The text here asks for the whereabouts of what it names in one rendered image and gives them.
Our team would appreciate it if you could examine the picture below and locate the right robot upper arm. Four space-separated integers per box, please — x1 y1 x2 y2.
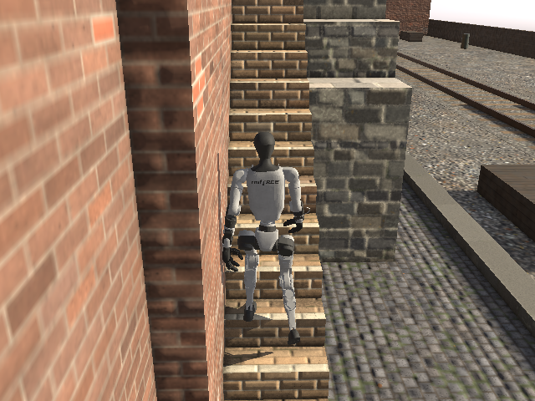
283 167 302 212

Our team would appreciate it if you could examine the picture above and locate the right robot forearm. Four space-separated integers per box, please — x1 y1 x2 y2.
293 201 304 223

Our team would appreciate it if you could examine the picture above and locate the humanoid robot torso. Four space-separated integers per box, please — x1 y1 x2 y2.
247 164 285 251

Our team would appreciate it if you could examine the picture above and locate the robot left hand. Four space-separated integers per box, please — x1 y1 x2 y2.
222 247 243 272

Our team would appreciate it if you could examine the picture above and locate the left robot forearm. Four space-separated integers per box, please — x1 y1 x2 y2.
222 203 237 248

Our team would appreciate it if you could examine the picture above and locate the left robot upper arm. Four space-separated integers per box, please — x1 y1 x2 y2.
228 168 248 216

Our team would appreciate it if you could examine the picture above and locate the robot left shin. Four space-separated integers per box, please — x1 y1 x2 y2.
244 254 257 311

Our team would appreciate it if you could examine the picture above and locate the robot right hand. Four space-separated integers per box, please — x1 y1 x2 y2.
283 218 303 233

